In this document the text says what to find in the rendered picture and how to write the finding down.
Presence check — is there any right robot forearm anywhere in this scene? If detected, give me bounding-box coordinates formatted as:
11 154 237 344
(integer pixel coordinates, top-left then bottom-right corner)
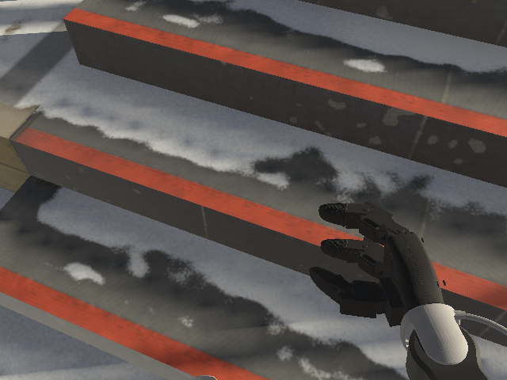
400 303 490 380

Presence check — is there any robot right hand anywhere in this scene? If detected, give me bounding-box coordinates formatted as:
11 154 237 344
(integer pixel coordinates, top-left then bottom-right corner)
309 200 446 327

